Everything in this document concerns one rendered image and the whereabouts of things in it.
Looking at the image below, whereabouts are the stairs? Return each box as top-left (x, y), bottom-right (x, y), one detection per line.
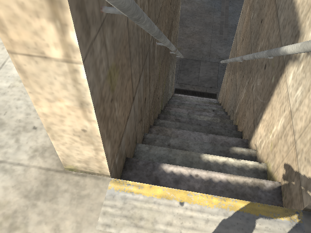
top-left (120, 93), bottom-right (283, 207)

